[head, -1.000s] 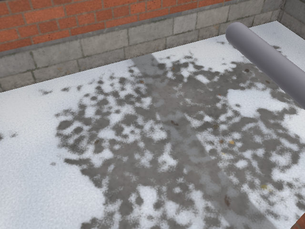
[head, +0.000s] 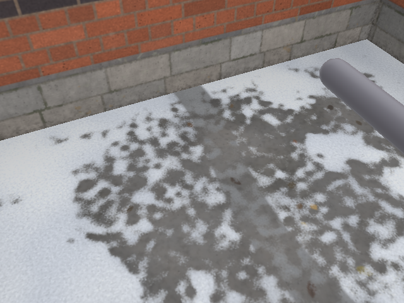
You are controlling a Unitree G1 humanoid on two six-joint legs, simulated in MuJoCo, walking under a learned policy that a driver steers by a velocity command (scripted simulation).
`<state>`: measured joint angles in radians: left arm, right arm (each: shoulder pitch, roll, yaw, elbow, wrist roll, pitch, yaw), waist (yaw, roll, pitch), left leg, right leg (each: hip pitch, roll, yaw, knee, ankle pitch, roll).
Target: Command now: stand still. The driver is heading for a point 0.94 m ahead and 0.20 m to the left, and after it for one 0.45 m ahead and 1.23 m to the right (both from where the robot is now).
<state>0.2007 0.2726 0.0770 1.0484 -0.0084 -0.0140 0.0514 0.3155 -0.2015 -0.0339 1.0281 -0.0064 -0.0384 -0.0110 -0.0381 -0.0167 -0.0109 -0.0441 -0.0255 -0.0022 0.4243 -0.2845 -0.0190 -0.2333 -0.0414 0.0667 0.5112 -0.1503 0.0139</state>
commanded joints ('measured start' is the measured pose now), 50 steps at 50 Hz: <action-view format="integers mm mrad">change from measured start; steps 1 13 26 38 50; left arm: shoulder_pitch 46 -8 5 28 27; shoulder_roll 180 132 131 118 117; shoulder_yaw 29 22 19 15 15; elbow -16 6 23 13 8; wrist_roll -7 -9 -3 -6 -13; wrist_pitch -41 -5 -7 2 9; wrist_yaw -3 3 1 1 0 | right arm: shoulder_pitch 88 45 82 122 146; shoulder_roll -160 -120 -111 -98 -92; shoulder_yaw -34 -21 -18 -22 -24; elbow -38 -72 -77 -82 -101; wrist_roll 8 2 8 9 8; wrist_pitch -35 6 8 5 -1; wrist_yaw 3 -6 -6 -12 0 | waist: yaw -28 -2 1 9 -1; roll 1 25 29 28 25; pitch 1 24 46 50 10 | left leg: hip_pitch -91 -104 -122 -110 -83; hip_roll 84 72 67 63 70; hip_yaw -50 -33 -34 -41 -40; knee -62 -83 -96 -83 -63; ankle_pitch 662 325 234 310 413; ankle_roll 18 12 -5 2 19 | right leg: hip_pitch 118 91 75 46 71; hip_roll -37 -17 -12 -14 -18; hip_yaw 19 22 20 6 9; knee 12 -55 -69 -61 -39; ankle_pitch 617 290 205 222 290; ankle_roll -55 -51 -27 -26 -52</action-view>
